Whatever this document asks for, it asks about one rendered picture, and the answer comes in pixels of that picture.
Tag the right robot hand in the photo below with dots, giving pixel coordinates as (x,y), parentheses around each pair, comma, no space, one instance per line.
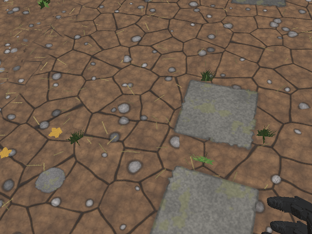
(298,207)

